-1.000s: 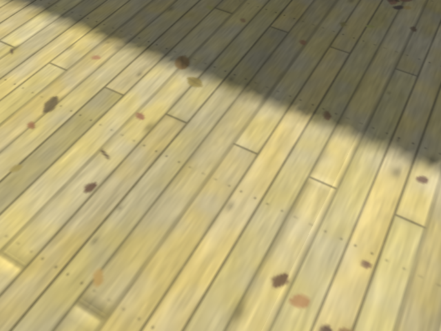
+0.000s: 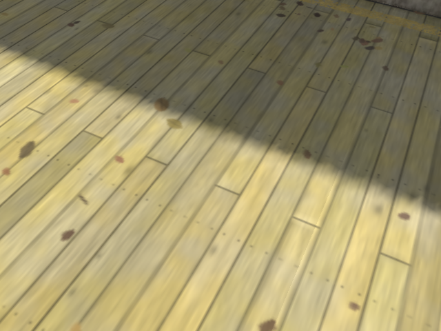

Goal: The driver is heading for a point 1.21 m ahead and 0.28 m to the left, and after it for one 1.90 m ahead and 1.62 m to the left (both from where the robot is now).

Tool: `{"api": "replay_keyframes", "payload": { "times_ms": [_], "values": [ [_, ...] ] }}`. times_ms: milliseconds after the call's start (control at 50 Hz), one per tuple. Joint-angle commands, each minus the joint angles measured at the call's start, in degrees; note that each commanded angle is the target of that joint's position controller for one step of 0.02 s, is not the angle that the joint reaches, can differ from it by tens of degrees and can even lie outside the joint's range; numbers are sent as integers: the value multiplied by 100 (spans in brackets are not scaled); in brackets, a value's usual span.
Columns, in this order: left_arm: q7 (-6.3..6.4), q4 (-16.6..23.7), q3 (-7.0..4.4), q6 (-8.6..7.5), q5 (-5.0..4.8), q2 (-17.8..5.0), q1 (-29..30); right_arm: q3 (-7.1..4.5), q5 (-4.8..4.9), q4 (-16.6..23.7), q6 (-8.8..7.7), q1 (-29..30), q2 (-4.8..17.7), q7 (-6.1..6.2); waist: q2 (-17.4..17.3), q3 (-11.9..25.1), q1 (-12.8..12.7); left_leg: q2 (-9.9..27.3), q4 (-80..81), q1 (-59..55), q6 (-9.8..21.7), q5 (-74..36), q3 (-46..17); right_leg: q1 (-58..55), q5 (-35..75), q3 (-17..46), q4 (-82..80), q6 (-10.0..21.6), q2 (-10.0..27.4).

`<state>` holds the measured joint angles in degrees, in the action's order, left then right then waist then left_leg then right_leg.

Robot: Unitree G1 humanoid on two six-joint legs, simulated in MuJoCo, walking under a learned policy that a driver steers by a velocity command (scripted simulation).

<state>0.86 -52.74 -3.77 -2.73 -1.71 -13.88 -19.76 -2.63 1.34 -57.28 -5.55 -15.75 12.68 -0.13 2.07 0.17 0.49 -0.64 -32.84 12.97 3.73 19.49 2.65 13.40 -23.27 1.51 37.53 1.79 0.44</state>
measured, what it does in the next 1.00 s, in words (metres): walks ahead, turning left: right foot, then left foot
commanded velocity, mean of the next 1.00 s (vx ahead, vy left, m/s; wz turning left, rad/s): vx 0.46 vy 0.00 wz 0.21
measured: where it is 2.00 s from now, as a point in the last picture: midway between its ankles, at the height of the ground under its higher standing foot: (159, 200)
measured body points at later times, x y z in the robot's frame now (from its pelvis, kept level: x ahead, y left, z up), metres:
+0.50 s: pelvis +0.24 -0.05 -0.01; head +0.27 -0.05 +0.44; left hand +0.43 +0.20 -0.10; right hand +0.20 -0.31 -0.15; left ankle +0.04 +0.10 -0.64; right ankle +0.33 -0.14 -0.73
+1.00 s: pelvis +0.51 +0.01 -0.02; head +0.55 +0.03 +0.43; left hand +0.44 +0.28 -0.16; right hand +0.77 -0.17 -0.11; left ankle +0.61 +0.12 -0.73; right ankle +0.34 -0.14 -0.71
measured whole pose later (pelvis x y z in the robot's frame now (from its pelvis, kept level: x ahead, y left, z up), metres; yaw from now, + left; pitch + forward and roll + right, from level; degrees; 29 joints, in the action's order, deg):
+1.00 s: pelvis +0.51 +0.01 -0.02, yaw +15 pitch +2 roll -1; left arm 1.3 -55.4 -3.4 -2.8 -0.2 -15.3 -18.6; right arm -3.3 1.5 -41.8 -3.0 -3.8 13.6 -3.4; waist -0.5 -2.4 -1.9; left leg 0.0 -35.1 30.5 6.7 7.2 4.2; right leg -3.3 -26.8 -15.8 31.1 -1.6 4.1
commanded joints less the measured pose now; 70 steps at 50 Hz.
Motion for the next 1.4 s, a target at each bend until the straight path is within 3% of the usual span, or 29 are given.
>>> {"api": "replay_keyframes", "payload": {
  "times_ms": [20, 40, 80, 120, 220, 340, 380, 400, 420, 440, 460, 480, 500, 520, 580, 660, 780, 880, 940, 980, 1000, 1020, 1040, 1060, 1080, 1120, 1200, 1300, 1400],
  "values": [
    [-5, 955, -68, -344, -94, -546, 1362, -225, -141, -194, -128, -1480, 1076, -44, -1319, -484, 654, 2401, 2285, -2296, 1489, 671, -4194, 3758, -778, 243, 2531, 50, -69],
    [-50, 822, -64, -376, -119, -540, 1053, -141, -125, -65, -160, -1173, 780, -45, -920, -558, 413, 2180, 2193, -2320, 1291, 449, -3612, 3956, -256, 383, 2909, 173, 160],
    [-79, 726, -81, -384, -17, -528, 1035, -91, -77, 99, -138, -777, 731, -86, -579, -588, 232, 1851, 2326, -2122, 903, -334, -2633, 3944, 641, 251, 2710, 242, 500],
    [-144, 742, -75, -352, 56, -402, 1181, -1, -116, 57, -54, -902, 493, -76, -722, -494, 220, 1464, 2414, -1839, 690, -1579, -1754, 3453, 1140, 7, 2256, 136, 568],
    [-237, 1106, 108, -308, 46, -18, 2258, -18, -138, 71, 53, -1132, 804, 84, -707, -678, 443, 1089, 2631, -1085, 606, -2262, -823, 2635, 2217, -434, 339, -112, 297],
    [-364, 1350, 72, -329, -3, -386, 2716, -110, -15, -14, 55, -1259, 976, 105, -834, -802, 266, 1544, 2431, -1585, 529, -2785, -716, 2053, 2273, -336, -655, 202, 169],
    [-347, 1217, -64, -334, 22, -671, 2101, -168, -51, 38, 107, -1103, 1118, 103, -973, -238, -173, 1527, 1517, -1769, 395, -4787, -545, 1024, 1987, -526, -656, 425, -123],
    [-306, 923, -199, -313, 5, -890, 1149, -155, -87, 79, 155, -1013, 1073, 103, -953, 333, -655, 1301, 442, -1516, 266, -5473, -355, -173, 1967, -630, -685, 599, -292],
    [-238, 645, -310, -281, 31, -1177, 30, -99, -146, 206, 171, -933, 967, 103, -700, 1051, -1110, 1065, -1130, -313, 87, -4440, -262, -1977, 1816, 114, -514, 881, 361],
    [-235, 465, -417, -270, 166, -1759, -610, 149, -138, 315, 71, -1727, 65, 33, 1013, 2172, -728, -15, -3585, 1853, -286, -679, -238, -4079, 387, 3033, -1083, 1855, 2013],
    [-247, 440, -265, -268, 149, -1223, -528, 85, 35, 195, -98, -1555, 367, -3, 1089, 2380, -828, -171, -4549, 2496, -187, 1117, -1132, -3881, -256, 4416, -2171, 1906, 2300],
    [-243, 488, -163, -297, 114, -924, 84, -63, 208, 442, -178, -897, 842, -9, 806, 1162, -707, 164, -4785, 3012, -64, 797, -1074, -2917, -133, 3429, -2270, 1519, 2112],
    [-242, 575, -93, -328, 117, -714, 595, -79, 218, 551, -191, -494, 904, 34, 286, 639, -502, 504, -4550, 2820, -1, 232, -925, -1931, 463, 2507, -2378, 1302, 1917],
    [-276, 567, -41, -378, 156, -530, 929, -113, 133, 562, -138, -360, 826, 87, 0, 285, -281, 707, -4177, 2533, -13, -130, -861, -1122, 1024, 1842, -2560, 1140, 1667],
    [-302, 375, -16, -487, 233, -355, 1111, -142, 74, 455, 151, -756, 447, 115, 265, 49, 118, 944, -3660, 1795, -28, -494, -925, -103, 1495, 744, -3016, 985, 1301],
    [-171, 142, -78, -524, 276, -618, 853, -200, 22, 760, 268, -130, 509, 131, 75, -346, 99, 915, -2958, 2634, -142, -1370, -1131, -117, 1974, 78, -3280, 1016, 1326],
    [-12, 28, -84, -448, 228, -842, 457, -122, -41, 1178, 176, 984, 383, -87, -114, -533, -276, 749, -1125, 2782, -171, -2693, -572, -750, 2451, -780, -3305, 794, 1281],
    [12, -122, -133, -211, 136, -998, -47, -48, -11, 1745, 177, 1754, 330, -305, -116, -700, -525, 638, -449, 3258, 10, -1896, -143, -2012, 3252, -1063, -2705, 717, 1628],
    [60, 11, -197, -85, 110, -1238, 174, -172, 10, 1899, 210, 1371, 596, -387, 254, -206, -136, 114, -387, 2160, 304, -1003, 406, -2160, 6003, -1348, -1593, 522, 1637],
    [104, 114, -191, -11, 95, -1281, 339, -495, 43, 1575, 232, -224, 1169, -315, 234, 674, 747, -360, 89, -150, 696, -1179, 428, -1401, 6455, -1543, 623, 243, 1333],
    [91, 283, -86, -88, 226, -1009, 202, -685, 32, 1425, 298, -993, 1763, -159, -685, 1263, 903, 703, 171, -1956, 1093, -1239, -1263, 223, 3878, -1550, 2538, -14, 989],
    [-32, 560, 131, -322, 216, -301, -152, -681, 16, 1617, 242, -668, 2042, -162, -1759, 1957, 263, 2018, 1164, -3612, 2264, -294, -4771, 2556, -819, -572, 4479, -301, -348],
    [-131, 698, 8, -582, 23, -885, 587, -528, -61, 1628, 208, -860, 1532, -185, -983, 2059, 696, 1993, 1644, -3656, 2002, -247, -4841, 3164, -705, 484, 4685, -103, -78],
    [-160, 869, -12, -674, -124, -949, 988, -456, -91, 1623, 160, -650, 1255, -176, -769, 1310, 626, 1795, 1601, -3041, 1734, -693, -3880, 3414, -253, 424, 4413, 45, 169],
    [-119, 849, 4, -688, -39, -863, 1004, -405, -62, 1695, 122, -218, 1096, -189, -117, 743, 290, 1521, 1636, -2045, 1535, -1392, -3124, 3152, 161, 385, 3823, 54, 438],
    [-82, 791, -83, -538, 129, -931, 815, -312, -119, 1885, 101, 309, 846, -153, -202, 408, -93, 1156, 1836, -867, 1363, -2175, -2410, 2391, 490, 388, 3093, -56, 713],
    [-47, 1021, -54, -329, 275, -697, 1075, -382, -58, 1889, 77, 129, 1130, -22, -278, 136, -160, 899, 2081, -96, 1387, -2834, -1867, 2312, 1140, 175, 1952, -465, 621],
    [-101, 1364, 45, -384, 207, -514, 2129, -414, -14, 1832, 164, -268, 1217, 79, -642, 0, 265, 491, 1901, 179, 926, -1993, -1572, 1801, 2841, 42, -247, -524, 147],
    [-229, 1529, -41, -506, 138, -825, 2301, -393, 0, 1725, 224, -547, 1123, 121, -858, 39, 296, 908, 1287, -591, 787, -1565, -2273, 1590, 2572, 250, -919, -288, 68]
  ]
}}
